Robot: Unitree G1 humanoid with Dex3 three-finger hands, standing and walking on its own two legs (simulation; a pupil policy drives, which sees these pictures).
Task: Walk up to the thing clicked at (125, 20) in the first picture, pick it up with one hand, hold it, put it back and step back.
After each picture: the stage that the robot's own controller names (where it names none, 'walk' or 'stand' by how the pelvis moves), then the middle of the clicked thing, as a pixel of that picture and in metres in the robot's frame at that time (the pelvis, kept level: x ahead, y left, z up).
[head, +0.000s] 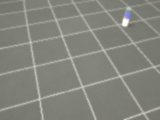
stand; (126, 17) +1.92 -0.56 -0.65
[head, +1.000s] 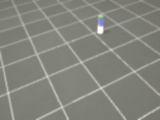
walk; (100, 24) +1.85 -0.05 -0.62
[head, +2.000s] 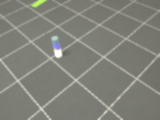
walk; (56, 47) +1.23 +0.36 -0.65
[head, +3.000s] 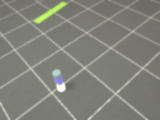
walk; (59, 81) +0.81 +0.31 -0.65
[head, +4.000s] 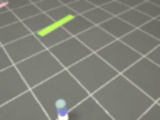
walk; (62, 111) +0.56 +0.22 -0.64
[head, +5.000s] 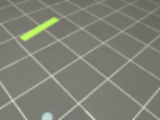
stand; out of the picture +0.47 +0.23 -0.65
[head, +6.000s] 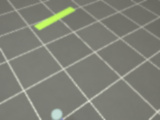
stand; out of the picture +0.44 +0.16 -0.65
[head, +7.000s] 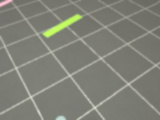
stand; out of the picture +0.42 +0.18 -0.66
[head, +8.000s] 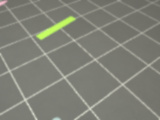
stand; out of the picture +0.42 +0.20 -0.66
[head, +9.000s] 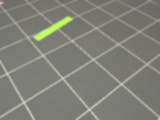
stand; out of the picture +0.40 +0.20 -0.66
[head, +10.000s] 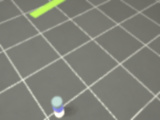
stand; (58, 107) +0.46 +0.17 -0.63
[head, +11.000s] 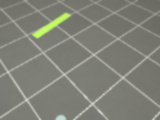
stand; out of the picture +0.42 +0.18 -0.64
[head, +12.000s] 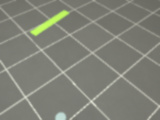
walk; out of the picture +0.43 +0.17 -0.65
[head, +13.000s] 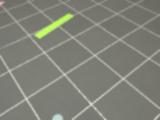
rise first; out of the picture +0.43 +0.21 -0.63
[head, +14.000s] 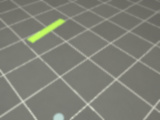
stand; out of the picture +0.47 +0.17 -0.65
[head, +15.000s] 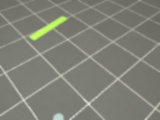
stand; out of the picture +0.46 +0.17 -0.66
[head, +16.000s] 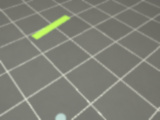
stand; out of the picture +0.45 +0.16 -0.66
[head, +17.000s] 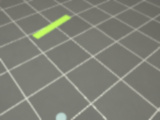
go down; out of the picture +0.46 +0.16 -0.66
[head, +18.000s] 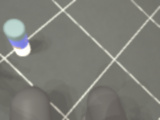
go down; (19, 40) +0.52 +0.23 -0.29
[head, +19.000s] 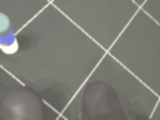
close in; (5, 36) +0.52 +0.26 -0.26
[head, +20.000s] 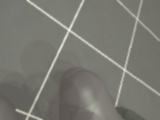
close in; out of the picture +0.49 +0.31 -0.17
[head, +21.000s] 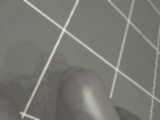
lift; out of the picture +0.48 +0.31 -0.17
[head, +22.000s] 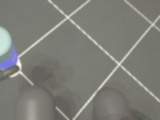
lift; (3, 57) +0.38 +0.26 -0.04
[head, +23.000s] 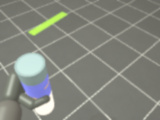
hold; (38, 89) +0.32 +0.15 +0.08
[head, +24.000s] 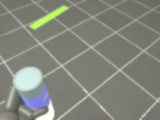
hold; (38, 99) +0.29 +0.16 +0.03
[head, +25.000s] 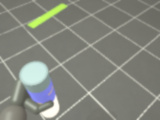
hold; (43, 94) +0.31 +0.14 +0.03
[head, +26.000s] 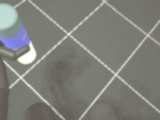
crouch; (17, 40) +0.47 +0.19 -0.03
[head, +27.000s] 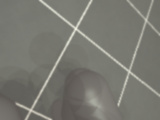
lower; out of the picture +0.48 +0.31 -0.17
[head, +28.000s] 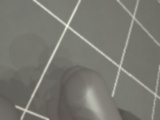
lower; out of the picture +0.47 +0.33 -0.17
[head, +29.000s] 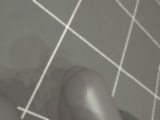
lower; out of the picture +0.47 +0.33 -0.18
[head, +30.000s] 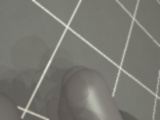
lower; out of the picture +0.46 +0.33 -0.18
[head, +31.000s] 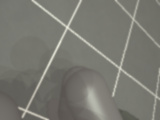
rest; out of the picture +0.46 +0.33 -0.18
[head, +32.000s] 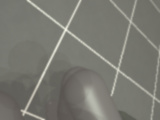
open; out of the picture +0.47 +0.31 -0.18
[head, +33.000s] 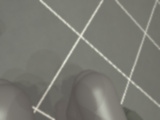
stand; out of the picture +0.48 +0.29 -0.19
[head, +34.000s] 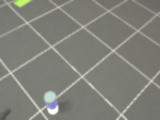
stand; (51, 103) +0.46 +0.17 -0.54
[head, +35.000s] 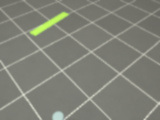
stand; out of the picture +0.45 +0.17 -0.60
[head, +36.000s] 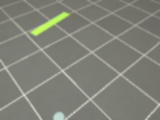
stand; out of the picture +0.45 +0.16 -0.60
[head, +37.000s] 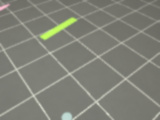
stand; out of the picture +0.48 +0.14 -0.65
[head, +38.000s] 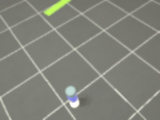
walk; (72, 97) +0.54 +0.17 -0.63
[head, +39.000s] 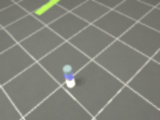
walk; (69, 76) +0.78 +0.20 -0.64
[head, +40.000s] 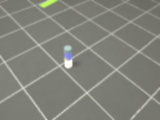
stand; (68, 57) +1.07 +0.17 -0.64
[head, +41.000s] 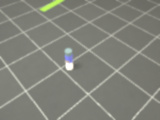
stand; (69, 59) +1.08 +0.17 -0.65
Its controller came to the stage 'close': yes
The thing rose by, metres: 0.67
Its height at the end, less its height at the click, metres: +0.00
